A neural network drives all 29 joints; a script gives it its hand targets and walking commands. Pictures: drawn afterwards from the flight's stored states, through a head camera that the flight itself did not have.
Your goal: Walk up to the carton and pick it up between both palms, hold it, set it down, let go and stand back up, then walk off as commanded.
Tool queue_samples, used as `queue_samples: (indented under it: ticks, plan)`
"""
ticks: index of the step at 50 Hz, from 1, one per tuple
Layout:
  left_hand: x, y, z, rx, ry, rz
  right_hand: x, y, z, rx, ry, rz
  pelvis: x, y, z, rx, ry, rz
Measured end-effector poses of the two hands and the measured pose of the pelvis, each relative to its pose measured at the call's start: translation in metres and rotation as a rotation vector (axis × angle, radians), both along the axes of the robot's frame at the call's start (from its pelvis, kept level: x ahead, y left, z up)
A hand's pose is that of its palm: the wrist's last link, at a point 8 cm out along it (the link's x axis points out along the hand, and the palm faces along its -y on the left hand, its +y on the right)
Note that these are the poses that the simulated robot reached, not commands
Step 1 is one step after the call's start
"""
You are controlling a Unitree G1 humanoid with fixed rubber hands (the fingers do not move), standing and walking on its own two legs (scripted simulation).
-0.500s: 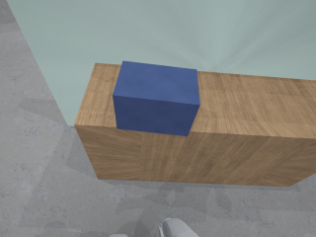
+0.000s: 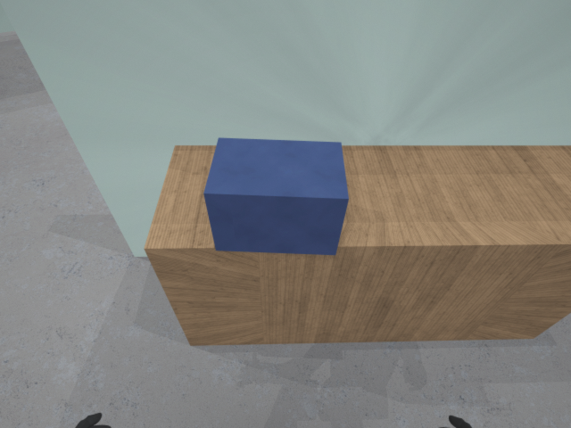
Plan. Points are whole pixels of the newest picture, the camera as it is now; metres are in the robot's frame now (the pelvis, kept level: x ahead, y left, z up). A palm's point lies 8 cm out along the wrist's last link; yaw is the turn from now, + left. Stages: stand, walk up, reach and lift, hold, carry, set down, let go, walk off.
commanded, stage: walk off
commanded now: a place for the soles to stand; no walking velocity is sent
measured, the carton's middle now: (277, 197) +0.61 +0.00 -0.08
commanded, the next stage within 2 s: stand in 0.10 s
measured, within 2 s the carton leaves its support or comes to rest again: neither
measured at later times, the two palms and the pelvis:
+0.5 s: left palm out of the picture +0.07 +0.28 -0.11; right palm out of the picture +0.06 -0.30 -0.11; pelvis +0.00 -0.01 +0.01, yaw +0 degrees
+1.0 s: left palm out of the picture +0.07 +0.29 -0.11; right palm out of the picture +0.08 -0.29 -0.11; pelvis +0.00 +0.00 +0.01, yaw +1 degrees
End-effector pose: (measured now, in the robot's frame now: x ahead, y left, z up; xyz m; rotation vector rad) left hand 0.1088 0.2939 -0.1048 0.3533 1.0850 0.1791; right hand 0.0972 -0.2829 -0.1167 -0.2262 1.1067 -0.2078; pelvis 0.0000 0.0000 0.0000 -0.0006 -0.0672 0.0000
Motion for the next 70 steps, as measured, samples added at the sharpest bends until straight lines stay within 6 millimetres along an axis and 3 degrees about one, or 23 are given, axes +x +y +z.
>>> queue_samples:
  ticks: [14,24,36,70]
  plan:
    - [-0.022,-0.011,-0.002,-0.027,0.080,0.009,-0.027,-0.017,0.005,-0.034,0.110,-0.016,-0.001,-0.004,0.010,0.003,-0.003,0.002]
    - [-0.036,-0.017,-0.007,-0.046,0.118,0.012,-0.033,-0.019,0.011,-0.041,0.125,-0.024,-0.002,-0.006,0.013,0.001,0.001,0.006]
    - [-0.047,-0.010,-0.007,-0.034,0.150,0.033,-0.029,-0.014,0.010,-0.038,0.136,-0.009,0.001,-0.004,0.014,0.000,0.010,0.012]
    - [-0.042,-0.003,-0.007,-0.033,0.151,0.049,-0.017,-0.009,0.011,-0.048,0.141,0.003,0.007,0.002,0.014,0.004,0.007,0.015]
